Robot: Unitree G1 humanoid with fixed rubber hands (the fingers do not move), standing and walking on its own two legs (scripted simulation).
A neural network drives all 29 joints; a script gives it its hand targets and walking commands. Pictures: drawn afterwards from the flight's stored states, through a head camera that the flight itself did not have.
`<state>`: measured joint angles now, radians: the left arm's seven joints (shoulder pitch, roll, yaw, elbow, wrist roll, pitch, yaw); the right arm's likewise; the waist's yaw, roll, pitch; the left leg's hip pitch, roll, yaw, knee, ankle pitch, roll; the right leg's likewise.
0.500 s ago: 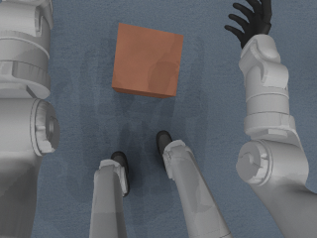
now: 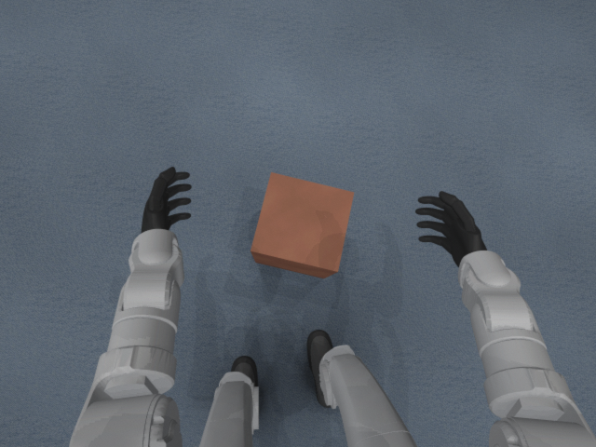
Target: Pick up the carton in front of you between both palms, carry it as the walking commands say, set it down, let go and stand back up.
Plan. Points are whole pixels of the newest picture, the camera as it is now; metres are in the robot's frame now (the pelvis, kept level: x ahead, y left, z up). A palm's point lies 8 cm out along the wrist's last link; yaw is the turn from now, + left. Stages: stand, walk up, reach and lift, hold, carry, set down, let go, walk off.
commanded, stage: let go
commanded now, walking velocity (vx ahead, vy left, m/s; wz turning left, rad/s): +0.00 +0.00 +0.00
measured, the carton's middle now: (300, 230) +0.47 -0.09 -0.59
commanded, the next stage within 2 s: stand in 1.08 s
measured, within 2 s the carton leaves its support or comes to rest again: neither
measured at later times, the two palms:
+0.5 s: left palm (75, 337) +0.29 +0.22 -0.03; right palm (508, 357) +0.20 -0.23 -0.01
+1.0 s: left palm (38, 410) +0.23 +0.24 -0.01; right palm (514, 351) +0.21 -0.23 +0.00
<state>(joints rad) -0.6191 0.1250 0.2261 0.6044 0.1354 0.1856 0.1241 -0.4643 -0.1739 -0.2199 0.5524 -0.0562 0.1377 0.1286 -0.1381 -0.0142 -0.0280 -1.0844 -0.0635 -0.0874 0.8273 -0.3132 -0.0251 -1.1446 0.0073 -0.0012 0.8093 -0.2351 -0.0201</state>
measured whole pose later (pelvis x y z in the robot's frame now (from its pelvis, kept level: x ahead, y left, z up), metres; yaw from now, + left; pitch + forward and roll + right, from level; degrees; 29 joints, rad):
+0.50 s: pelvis +0.06 +0.02 +0.06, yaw -4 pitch +7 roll -1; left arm 0.06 0.18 0.09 0.54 0.05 0.02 0.02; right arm 0.21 -0.20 -0.01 0.41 0.04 0.04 0.08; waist -0.07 -0.03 0.03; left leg -0.31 -0.02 -0.05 0.51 -0.33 0.01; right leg -0.38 0.04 0.05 0.49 -0.23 0.00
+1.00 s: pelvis +0.06 +0.02 +0.06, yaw -4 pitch -4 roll -1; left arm 0.22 0.21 0.01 0.47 -0.02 0.09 -0.02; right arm 0.21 -0.23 -0.04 0.39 -0.02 0.21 0.02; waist 0.00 0.01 0.06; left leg -0.08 -0.03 -0.04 0.48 -0.33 0.02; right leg -0.17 0.03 0.06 0.48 -0.25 0.01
